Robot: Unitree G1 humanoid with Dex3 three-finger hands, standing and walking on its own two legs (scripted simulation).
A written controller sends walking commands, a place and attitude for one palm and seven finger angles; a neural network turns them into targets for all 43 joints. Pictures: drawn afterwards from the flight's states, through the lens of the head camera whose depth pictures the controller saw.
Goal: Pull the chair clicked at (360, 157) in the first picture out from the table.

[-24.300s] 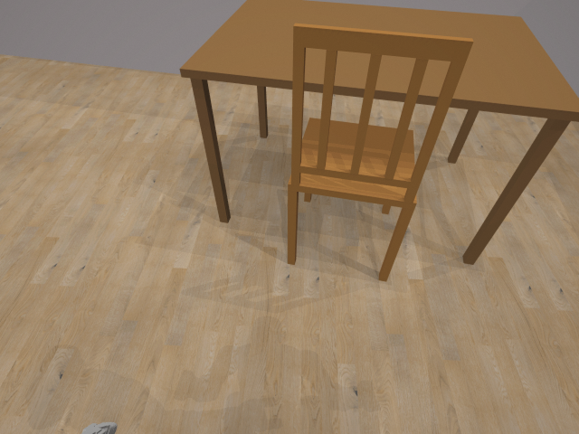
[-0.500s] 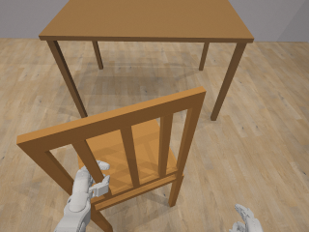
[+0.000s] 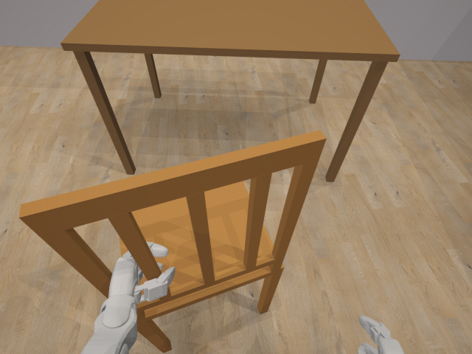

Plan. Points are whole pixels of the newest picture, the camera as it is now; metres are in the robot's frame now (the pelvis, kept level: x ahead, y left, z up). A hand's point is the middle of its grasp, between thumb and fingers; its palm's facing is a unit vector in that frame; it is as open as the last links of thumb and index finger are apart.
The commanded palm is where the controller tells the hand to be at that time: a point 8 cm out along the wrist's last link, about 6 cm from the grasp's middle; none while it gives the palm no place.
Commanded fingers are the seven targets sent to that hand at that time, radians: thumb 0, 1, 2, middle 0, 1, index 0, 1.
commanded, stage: open the thumb and straighten the fingers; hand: left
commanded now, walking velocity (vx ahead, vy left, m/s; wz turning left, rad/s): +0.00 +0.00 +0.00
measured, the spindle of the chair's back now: (203, 245) +0.32 +0.08 -0.04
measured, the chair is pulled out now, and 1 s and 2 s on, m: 0.61 0.61 0.61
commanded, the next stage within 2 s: draw the fingers out of the gap in 0.56 s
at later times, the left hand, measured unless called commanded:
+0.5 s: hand (159, 279) +0.26 +0.15 -0.06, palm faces +0.12 -0.98 -0.18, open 16.6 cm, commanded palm +0.23 +0.20 -0.04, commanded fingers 0.00 -0.55 0.20 0.00 0.00 0.00 0.00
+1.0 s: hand (155, 314) +0.20 +0.15 -0.06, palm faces +0.10 -0.98 -0.18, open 17.5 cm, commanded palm +0.17 +0.20 -0.04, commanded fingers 0.00 -0.55 0.20 0.00 0.00 0.00 0.00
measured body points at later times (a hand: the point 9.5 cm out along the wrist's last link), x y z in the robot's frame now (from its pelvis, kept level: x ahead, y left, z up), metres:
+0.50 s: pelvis +0.01 -0.01 -0.02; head +0.05 -0.04 +0.42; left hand +0.25 +0.20 -0.04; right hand +0.18 -0.26 -0.12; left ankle -0.03 +0.14 -0.73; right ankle +0.04 -0.14 -0.73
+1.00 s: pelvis +0.02 +0.00 -0.03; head +0.05 -0.02 +0.42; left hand +0.19 +0.20 -0.04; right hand +0.19 -0.25 -0.11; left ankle -0.03 +0.14 -0.73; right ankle +0.04 -0.14 -0.73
